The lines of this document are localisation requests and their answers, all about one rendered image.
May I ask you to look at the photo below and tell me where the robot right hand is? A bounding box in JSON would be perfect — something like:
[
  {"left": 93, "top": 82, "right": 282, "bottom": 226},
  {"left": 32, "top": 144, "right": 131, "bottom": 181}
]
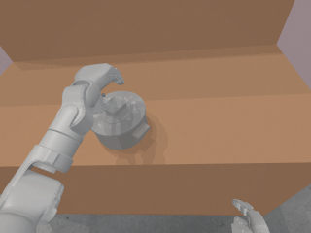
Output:
[{"left": 231, "top": 199, "right": 270, "bottom": 233}]

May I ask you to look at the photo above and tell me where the lid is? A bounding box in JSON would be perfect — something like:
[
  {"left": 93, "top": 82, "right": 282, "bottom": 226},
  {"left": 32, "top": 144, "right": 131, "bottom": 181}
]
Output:
[{"left": 91, "top": 90, "right": 146, "bottom": 138}]

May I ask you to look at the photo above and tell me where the pot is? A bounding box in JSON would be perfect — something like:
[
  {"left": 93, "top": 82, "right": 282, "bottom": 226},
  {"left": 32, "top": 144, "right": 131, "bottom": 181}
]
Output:
[{"left": 95, "top": 114, "right": 151, "bottom": 150}]

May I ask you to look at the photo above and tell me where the robot left forearm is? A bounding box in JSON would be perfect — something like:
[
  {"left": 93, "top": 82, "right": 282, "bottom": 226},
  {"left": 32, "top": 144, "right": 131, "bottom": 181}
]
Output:
[{"left": 0, "top": 78, "right": 101, "bottom": 210}]

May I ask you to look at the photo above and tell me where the table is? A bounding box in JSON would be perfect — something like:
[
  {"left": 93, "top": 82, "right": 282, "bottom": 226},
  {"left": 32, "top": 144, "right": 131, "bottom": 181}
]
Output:
[{"left": 0, "top": 0, "right": 311, "bottom": 216}]

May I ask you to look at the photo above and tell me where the knob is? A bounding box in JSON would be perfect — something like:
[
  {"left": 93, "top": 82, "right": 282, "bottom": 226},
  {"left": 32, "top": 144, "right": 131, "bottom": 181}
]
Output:
[{"left": 104, "top": 96, "right": 127, "bottom": 117}]

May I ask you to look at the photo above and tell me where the robot left upper arm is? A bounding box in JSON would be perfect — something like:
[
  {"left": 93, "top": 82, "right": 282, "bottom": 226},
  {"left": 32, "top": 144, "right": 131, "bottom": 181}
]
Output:
[{"left": 0, "top": 169, "right": 65, "bottom": 233}]

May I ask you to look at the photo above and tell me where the robot left hand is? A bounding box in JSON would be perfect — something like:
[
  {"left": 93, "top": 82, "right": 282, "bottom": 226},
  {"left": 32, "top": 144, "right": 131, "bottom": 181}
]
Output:
[{"left": 74, "top": 63, "right": 124, "bottom": 114}]

